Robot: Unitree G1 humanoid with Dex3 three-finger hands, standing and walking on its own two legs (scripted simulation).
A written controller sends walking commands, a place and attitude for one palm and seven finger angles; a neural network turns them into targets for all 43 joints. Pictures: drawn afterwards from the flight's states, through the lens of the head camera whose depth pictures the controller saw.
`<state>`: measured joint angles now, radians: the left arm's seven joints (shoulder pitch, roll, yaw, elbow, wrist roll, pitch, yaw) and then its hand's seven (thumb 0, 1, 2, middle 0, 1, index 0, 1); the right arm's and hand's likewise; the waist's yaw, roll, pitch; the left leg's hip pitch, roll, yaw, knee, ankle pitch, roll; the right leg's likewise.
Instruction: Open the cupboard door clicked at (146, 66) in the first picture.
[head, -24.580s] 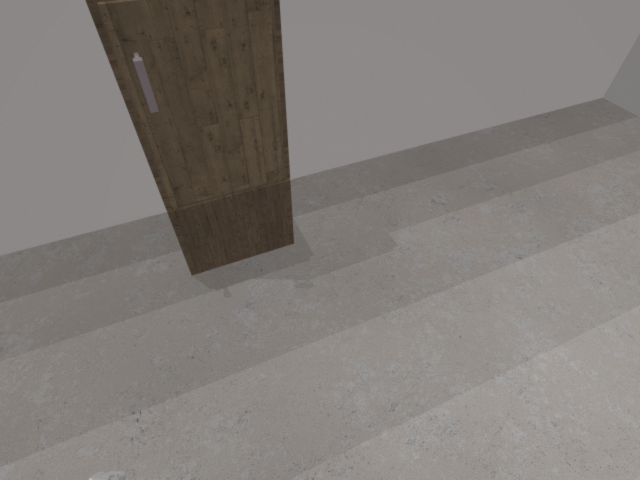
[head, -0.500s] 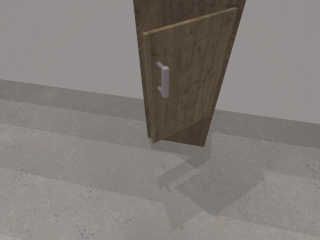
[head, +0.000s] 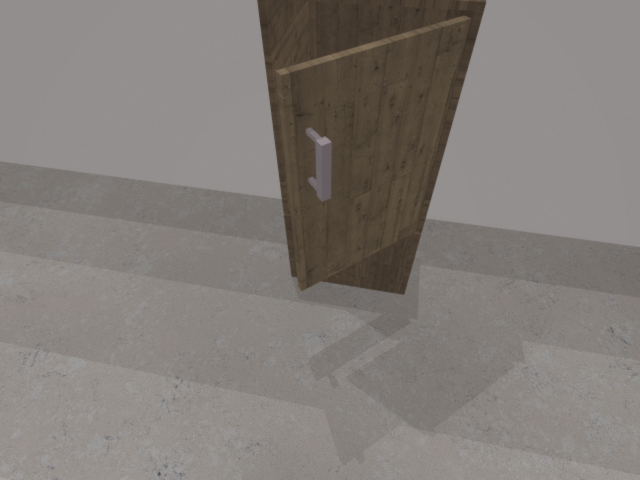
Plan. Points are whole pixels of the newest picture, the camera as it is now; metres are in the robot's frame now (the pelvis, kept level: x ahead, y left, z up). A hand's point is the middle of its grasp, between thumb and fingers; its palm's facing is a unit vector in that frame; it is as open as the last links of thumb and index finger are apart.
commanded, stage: look to check the result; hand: left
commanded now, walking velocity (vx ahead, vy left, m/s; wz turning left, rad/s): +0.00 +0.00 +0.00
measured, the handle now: (317, 164) +0.62 +0.04 +0.03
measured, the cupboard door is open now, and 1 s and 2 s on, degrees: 43 43 43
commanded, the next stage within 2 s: walk to a spot facing it in 0.44 s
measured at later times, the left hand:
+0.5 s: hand out of the picture +0.10 +0.23 -0.16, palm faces -0.03 -0.94 -0.33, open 7.4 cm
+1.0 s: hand out of the picture +0.11 +0.17 -0.18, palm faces -0.14 -0.95 -0.28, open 7.4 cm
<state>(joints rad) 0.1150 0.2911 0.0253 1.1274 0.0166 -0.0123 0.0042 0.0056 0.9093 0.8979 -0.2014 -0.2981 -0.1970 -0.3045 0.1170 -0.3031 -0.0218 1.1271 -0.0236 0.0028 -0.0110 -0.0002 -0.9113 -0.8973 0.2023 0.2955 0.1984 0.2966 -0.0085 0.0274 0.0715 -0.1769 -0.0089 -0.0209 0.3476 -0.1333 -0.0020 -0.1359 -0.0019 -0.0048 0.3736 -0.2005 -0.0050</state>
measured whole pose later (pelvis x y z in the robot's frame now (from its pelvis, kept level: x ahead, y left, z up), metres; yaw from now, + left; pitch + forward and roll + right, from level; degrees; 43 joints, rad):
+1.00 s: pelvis +0.02 -0.03 -0.02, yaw -11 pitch -1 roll +2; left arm 0.20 0.21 0.06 0.97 0.03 0.05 -0.01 0.01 0.91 0.90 -0.20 -0.30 -0.20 -0.30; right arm 0.17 -0.22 -0.05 1.00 -0.02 0.05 -0.03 0.00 -0.91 -0.90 0.20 0.30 0.20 0.30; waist 0.02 0.02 0.12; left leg -0.30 0.07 0.10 0.75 -0.44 -0.04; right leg -0.30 0.03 0.02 0.68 -0.35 -0.06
